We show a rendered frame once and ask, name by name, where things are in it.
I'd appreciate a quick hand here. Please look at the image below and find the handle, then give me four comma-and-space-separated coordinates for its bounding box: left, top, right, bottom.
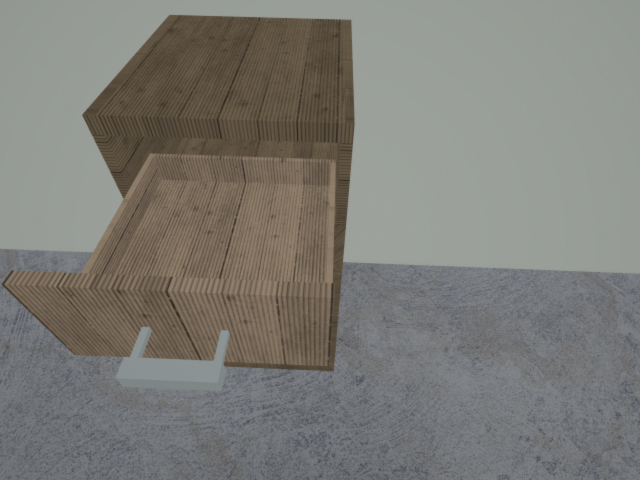
115, 327, 230, 391

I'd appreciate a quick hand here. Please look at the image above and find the drawer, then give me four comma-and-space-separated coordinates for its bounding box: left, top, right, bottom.
1, 153, 336, 366

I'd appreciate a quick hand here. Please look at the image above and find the cabinet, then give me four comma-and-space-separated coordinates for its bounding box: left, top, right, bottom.
82, 15, 355, 371

